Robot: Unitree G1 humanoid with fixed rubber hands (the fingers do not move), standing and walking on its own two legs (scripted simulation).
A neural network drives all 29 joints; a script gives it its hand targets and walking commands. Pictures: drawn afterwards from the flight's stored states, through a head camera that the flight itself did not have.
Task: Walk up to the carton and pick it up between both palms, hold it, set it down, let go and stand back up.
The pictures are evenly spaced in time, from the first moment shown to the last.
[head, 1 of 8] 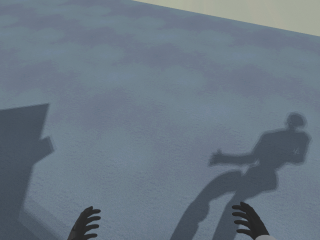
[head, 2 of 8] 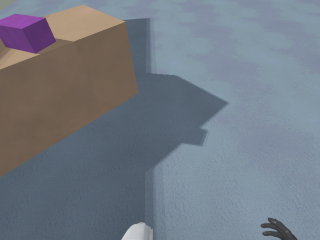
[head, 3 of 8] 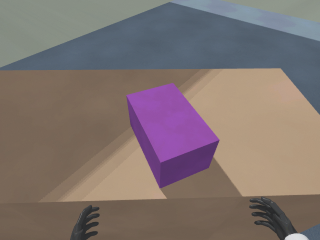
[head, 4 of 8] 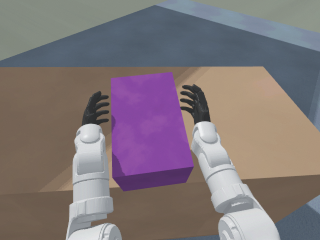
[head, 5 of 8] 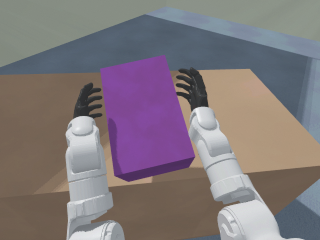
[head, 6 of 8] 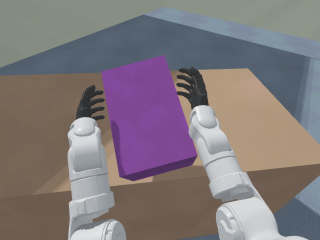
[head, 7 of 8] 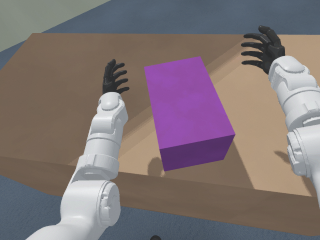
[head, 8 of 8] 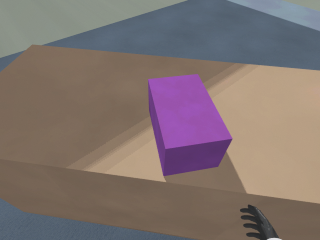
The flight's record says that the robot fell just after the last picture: no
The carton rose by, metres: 0.13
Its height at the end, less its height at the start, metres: +0.00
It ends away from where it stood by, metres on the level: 0.04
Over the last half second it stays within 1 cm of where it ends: yes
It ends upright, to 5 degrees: yes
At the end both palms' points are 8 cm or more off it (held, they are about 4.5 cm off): yes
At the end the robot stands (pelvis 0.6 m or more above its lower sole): yes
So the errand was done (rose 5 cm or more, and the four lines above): yes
